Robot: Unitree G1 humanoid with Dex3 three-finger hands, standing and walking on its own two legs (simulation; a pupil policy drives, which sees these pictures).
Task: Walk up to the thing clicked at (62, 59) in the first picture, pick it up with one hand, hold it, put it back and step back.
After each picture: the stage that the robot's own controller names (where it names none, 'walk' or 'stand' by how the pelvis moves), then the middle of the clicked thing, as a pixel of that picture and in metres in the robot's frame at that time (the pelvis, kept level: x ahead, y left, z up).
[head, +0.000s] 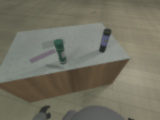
stand; (61, 53) +0.51 +0.28 -0.01
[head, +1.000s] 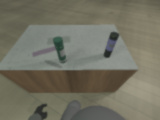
rise first; (60, 51) +0.50 +0.30 +0.01
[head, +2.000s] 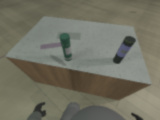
stand; (66, 48) +0.50 +0.23 +0.03
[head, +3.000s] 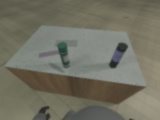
stand; (64, 56) +0.48 +0.24 -0.01
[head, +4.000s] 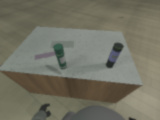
stand; (61, 58) +0.46 +0.26 -0.01
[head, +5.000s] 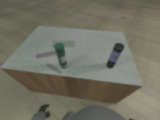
stand; (61, 57) +0.47 +0.26 -0.01
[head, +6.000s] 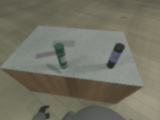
stand; (61, 57) +0.47 +0.26 -0.01
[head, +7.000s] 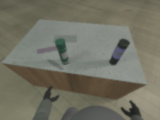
rise first; (63, 53) +0.48 +0.25 +0.00
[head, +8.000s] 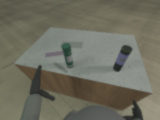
go down; (68, 57) +0.48 +0.24 +0.00
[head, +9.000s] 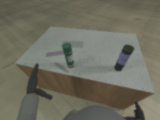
go down; (69, 56) +0.48 +0.24 +0.00
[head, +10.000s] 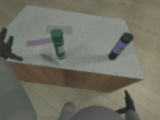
go down; (59, 46) +0.49 +0.21 +0.03
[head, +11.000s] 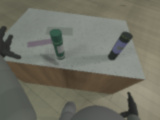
go down; (58, 46) +0.50 +0.23 +0.04
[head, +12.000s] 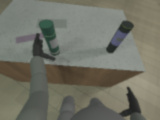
close in; (51, 40) +0.50 +0.24 +0.08
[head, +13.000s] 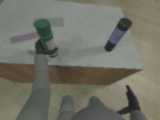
lift; (48, 42) +0.48 +0.23 +0.08
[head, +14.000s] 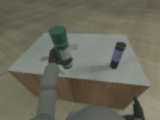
lift; (63, 51) +0.33 +0.16 +0.24
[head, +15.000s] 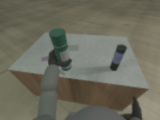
hold; (62, 53) +0.33 +0.18 +0.23
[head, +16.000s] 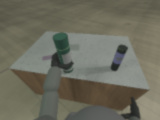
hold; (64, 55) +0.33 +0.17 +0.20
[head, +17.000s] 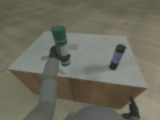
crouch; (62, 48) +0.38 +0.19 +0.21
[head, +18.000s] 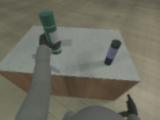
lower; (52, 36) +0.47 +0.23 +0.22
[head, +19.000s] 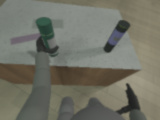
lower; (49, 40) +0.49 +0.23 +0.10
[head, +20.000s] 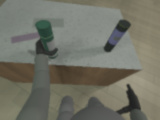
lower; (49, 42) +0.47 +0.23 +0.08
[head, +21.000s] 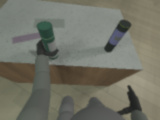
lower; (49, 43) +0.47 +0.23 +0.08
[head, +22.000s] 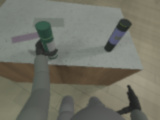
lower; (48, 43) +0.47 +0.23 +0.08
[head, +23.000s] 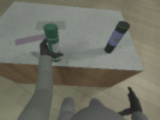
open; (54, 45) +0.47 +0.21 +0.08
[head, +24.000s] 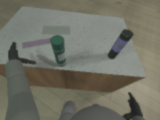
sink last; (59, 53) +0.42 +0.20 +0.06
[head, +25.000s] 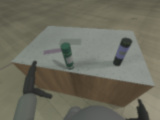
stand; (68, 57) +0.45 +0.22 +0.04
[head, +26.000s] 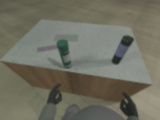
stand; (65, 56) +0.44 +0.21 +0.05
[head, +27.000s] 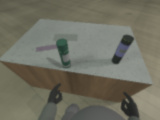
stand; (64, 55) +0.43 +0.21 +0.06
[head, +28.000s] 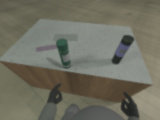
stand; (64, 55) +0.43 +0.21 +0.06
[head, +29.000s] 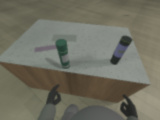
stand; (63, 55) +0.43 +0.21 +0.06
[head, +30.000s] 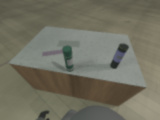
stand; (68, 60) +0.45 +0.20 +0.00
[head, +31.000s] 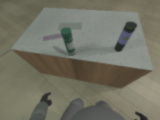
walk; (69, 43) +0.53 +0.21 +0.02
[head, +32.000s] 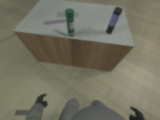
walk; (70, 24) +0.77 +0.24 +0.01
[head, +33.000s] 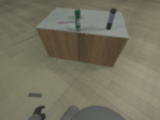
stand; (77, 21) +1.05 +0.26 +0.02
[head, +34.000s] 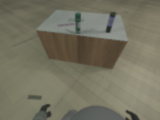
stand; (78, 24) +1.04 +0.24 -0.01
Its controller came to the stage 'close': yes
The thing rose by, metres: 0.22
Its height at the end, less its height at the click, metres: +0.00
